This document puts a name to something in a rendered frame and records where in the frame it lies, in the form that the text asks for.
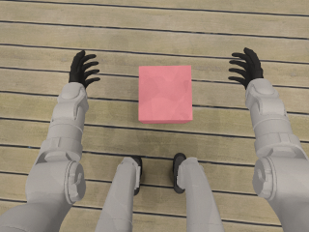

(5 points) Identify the left robot forearm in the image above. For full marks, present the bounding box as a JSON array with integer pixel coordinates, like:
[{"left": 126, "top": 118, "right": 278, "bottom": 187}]
[{"left": 25, "top": 82, "right": 89, "bottom": 200}]

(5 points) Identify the carton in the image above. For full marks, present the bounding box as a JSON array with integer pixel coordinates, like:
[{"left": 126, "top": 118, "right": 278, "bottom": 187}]
[{"left": 138, "top": 65, "right": 193, "bottom": 124}]

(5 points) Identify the left robot upper arm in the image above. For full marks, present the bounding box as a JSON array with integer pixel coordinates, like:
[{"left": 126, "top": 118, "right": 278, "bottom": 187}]
[{"left": 0, "top": 160, "right": 86, "bottom": 232}]

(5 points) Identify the left robot hand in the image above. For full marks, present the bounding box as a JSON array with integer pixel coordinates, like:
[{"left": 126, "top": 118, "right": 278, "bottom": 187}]
[{"left": 69, "top": 50, "right": 100, "bottom": 90}]

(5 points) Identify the robot right foot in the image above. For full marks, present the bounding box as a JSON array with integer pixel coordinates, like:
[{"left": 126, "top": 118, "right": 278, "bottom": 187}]
[{"left": 173, "top": 153, "right": 186, "bottom": 194}]

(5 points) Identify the left robot shin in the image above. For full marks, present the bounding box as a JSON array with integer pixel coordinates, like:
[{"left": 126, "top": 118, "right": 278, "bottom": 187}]
[{"left": 117, "top": 157, "right": 137, "bottom": 169}]

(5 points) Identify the right robot forearm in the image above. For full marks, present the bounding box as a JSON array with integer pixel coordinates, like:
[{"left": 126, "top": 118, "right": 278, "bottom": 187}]
[{"left": 245, "top": 78, "right": 309, "bottom": 161}]

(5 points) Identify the right robot upper arm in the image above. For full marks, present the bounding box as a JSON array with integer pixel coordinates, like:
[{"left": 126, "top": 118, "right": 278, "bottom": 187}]
[{"left": 252, "top": 156, "right": 309, "bottom": 232}]

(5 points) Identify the right robot hand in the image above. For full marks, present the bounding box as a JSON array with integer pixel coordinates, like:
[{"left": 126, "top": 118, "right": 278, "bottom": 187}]
[{"left": 228, "top": 47, "right": 264, "bottom": 90}]

